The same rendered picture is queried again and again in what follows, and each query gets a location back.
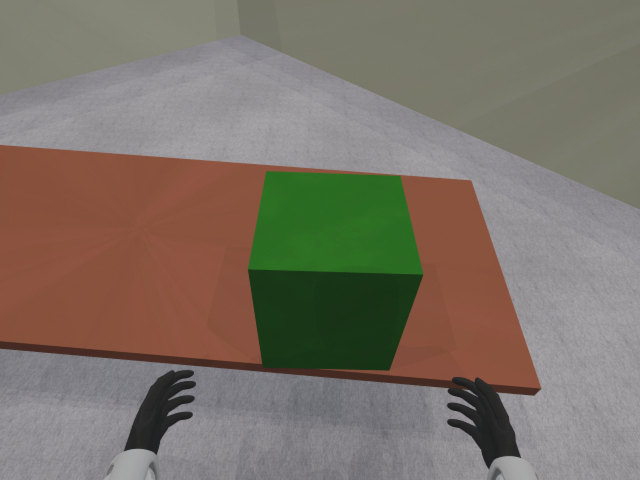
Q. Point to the carton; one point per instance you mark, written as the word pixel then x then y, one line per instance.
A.
pixel 334 270

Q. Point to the robot right forearm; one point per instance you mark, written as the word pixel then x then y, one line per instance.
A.
pixel 511 468

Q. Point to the robot left forearm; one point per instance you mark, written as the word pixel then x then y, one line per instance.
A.
pixel 134 464

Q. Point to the table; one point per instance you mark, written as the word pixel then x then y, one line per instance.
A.
pixel 146 258

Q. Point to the robot right hand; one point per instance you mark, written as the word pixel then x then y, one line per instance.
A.
pixel 493 432

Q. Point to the robot left hand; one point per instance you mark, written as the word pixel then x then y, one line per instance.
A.
pixel 151 423

